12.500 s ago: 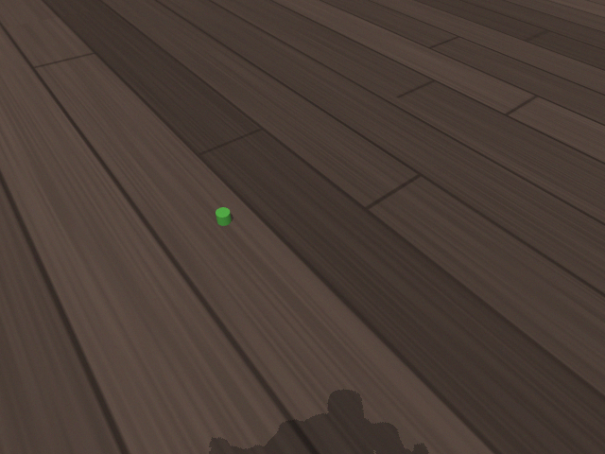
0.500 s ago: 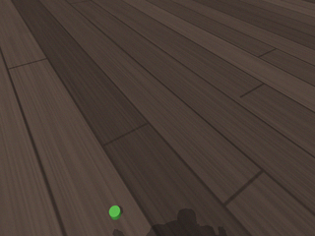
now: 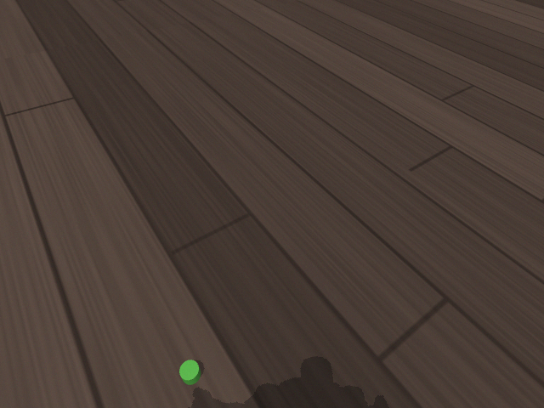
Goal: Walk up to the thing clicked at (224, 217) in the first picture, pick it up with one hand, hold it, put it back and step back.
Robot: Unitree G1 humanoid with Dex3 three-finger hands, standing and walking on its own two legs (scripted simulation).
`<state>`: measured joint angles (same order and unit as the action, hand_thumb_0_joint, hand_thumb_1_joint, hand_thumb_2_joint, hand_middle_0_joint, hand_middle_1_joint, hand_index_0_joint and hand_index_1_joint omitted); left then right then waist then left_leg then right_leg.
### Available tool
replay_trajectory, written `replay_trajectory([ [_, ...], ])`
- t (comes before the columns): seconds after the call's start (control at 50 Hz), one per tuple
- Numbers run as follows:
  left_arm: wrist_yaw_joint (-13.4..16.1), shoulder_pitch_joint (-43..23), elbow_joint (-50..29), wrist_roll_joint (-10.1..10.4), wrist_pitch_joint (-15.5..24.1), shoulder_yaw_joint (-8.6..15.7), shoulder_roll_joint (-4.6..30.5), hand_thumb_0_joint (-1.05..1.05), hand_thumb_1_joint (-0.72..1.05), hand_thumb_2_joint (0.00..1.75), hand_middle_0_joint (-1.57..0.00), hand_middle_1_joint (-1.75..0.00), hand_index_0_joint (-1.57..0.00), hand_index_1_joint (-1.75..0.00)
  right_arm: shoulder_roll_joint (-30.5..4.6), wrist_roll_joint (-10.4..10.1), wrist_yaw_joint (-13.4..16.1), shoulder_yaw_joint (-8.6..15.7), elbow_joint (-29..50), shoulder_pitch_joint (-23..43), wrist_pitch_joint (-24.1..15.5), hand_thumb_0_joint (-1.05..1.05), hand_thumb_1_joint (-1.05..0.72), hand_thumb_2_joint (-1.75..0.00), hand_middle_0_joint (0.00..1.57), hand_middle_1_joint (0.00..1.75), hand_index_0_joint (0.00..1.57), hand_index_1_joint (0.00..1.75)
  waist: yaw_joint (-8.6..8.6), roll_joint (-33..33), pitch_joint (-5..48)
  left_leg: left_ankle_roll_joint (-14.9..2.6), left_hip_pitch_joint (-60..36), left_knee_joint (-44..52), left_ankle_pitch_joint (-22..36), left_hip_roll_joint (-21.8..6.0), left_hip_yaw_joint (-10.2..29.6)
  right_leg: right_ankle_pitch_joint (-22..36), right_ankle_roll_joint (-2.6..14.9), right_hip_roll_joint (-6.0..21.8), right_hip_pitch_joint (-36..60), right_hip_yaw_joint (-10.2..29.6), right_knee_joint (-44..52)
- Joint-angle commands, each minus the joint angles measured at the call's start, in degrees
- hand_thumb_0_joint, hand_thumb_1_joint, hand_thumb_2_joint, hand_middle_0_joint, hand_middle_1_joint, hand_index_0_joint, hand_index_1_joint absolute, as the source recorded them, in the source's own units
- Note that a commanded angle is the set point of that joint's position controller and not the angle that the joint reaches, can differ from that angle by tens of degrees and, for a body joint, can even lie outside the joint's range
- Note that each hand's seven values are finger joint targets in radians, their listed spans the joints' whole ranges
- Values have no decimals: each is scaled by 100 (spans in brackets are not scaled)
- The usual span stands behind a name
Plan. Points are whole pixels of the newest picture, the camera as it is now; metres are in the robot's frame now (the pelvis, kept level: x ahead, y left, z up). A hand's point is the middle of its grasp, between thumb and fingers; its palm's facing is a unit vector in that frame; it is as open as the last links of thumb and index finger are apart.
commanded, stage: stand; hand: left
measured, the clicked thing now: (190, 372) +0.39 +0.24 -0.76
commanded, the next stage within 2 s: none
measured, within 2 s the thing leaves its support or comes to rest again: neither
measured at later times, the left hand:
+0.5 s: hand out of the picture +0.06 +0.26 -0.16, palm faces -0.02 -0.94 -0.34, open 7.3 cm
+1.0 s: hand out of the picture +0.08 +0.26 -0.16, palm faces -0.02 -0.94 -0.34, open 7.3 cm
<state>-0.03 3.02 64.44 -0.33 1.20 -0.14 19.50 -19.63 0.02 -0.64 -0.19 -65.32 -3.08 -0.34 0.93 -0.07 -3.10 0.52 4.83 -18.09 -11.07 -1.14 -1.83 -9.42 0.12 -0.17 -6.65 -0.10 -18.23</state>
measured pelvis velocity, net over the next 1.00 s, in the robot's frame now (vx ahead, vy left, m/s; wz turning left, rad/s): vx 0.00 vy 0.01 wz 0.02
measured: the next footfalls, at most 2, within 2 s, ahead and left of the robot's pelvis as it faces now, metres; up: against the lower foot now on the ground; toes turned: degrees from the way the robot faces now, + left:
none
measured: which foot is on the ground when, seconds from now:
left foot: down 0.00-1.00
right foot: down 0.00-1.00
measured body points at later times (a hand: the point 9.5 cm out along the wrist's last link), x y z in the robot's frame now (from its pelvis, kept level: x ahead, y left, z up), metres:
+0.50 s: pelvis -0.01 +0.00 +0.00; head +0.01 +0.00 +0.45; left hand +0.06 +0.31 -0.13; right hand +0.06 -0.29 -0.14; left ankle -0.01 +0.12 -0.75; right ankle +0.01 -0.12 -0.75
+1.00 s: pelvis +0.00 +0.01 +0.00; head +0.01 +0.01 +0.45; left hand +0.08 +0.31 -0.13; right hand +0.08 -0.29 -0.13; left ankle -0.01 +0.12 -0.75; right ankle +0.01 -0.12 -0.75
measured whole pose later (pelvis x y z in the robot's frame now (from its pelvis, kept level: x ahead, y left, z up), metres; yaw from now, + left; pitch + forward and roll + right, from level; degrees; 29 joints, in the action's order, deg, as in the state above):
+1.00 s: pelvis +0.00 +0.01 +0.00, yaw +1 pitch -1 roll +0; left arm -0.3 5.4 65.3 -0.5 1.0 -0.3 20.0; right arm -19.9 0.3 -0.7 -0.4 -65.9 -5.3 -0.7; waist 0.4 0.0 -2.5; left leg -0.1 5.8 -17.5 -10.5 -0.3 -1.0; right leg -8.9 -0.5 0.7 -7.0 -0.9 -17.1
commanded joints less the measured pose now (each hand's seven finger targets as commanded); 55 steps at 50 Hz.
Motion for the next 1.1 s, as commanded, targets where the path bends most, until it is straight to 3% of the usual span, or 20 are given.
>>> replay_trajectory([
  [0.0,73,-202,-253,9,129,265,1262,0,90,90,-20,-30,-20,-30,-1193,23,86,232,299,275,-143,0,-90,-90,20,30,20,30,-37,44,630,-118,-59,237,1106,-706,532,1247,88,781,254,555,245],
  [0.16,60,-240,-238,9,133,272,1251,0,90,90,-20,-30,-20,-30,-1193,38,78,240,278,231,-173,0,-90,-90,20,30,20,30,-24,-1,508,-130,3,342,702,-674,556,740,61,761,63,573,398],
  [0.3,35,-149,-208,-13,85,276,1262,0,90,90,-20,-30,-20,-30,-1223,69,63,265,261,172,-154,0,-90,-90,20,30,20,30,-68,-22,416,-172,281,465,-160,-642,652,-205,70,720,-97,572,453],
  [0.38,30,-43,-220,-11,117,247,1221,0,90,90,-20,-30,-20,-30,-1211,58,57,263,259,148,-194,0,-90,-90,20,30,20,30,-92,5,601,-174,46,364,608,-698,690,455,85,748,15,530,355],
  [0.46,43,-37,-218,7,116,244,1260,0,90,90,-20,-30,-20,-30,-1211,49,73,254,231,99,-189,0,-90,-90,20,30,20,30,-71,-42,626,-161,-4,306,916,-696,672,768,98,765,85,523,288],
  [0.66,46,70,-185,-1,97,219,1232,0,90,90,-20,-30,-20,-30,-1256,48,87,230,216,-1,-166,0,-90,-90,20,30,20,30,-83,14,462,-173,181,383,542,-652,662,425,76,762,34,518,358],
  [0.8,53,55,-226,-5,106,225,1271,0,90,90,-20,-30,-20,-30,-1274,44,86,229,247,13,-165,0,-90,-90,20,30,20,30,-91,71,580,-185,94,327,812,-686,676,677,98,802,172,509,313],
  [0.92,44,-22,-223,1,86,236,1292,0,90,90,-20,-30,-20,-30,-1235,45,92,213,260,-35,-167,0,-90,-90,20,30,20,30,-49,35,543,-150,165,397,686,-658,685,523,94,787,160,492,313],
  [1.04,46,45,-232,-4,102,220,1249,0,90,90,-20,-30,-20,-30,-1290,37,104,227,281,7,-191,0,-90,-90,20,30,20,30,-82,55,698,-155,-51,282,1361,-708,673,1146,89,808,277,444,225],
  [1.08,47,10,-224,8,96,229,1262,0,90,90,-20,-30,-20,-30,-1260,39,107,212,271,-23,-185,0,-90,-90,20,30,20,30,-69,31,626,-158,20,304,1214,-681,650,1053,82,826,316,465,264],
])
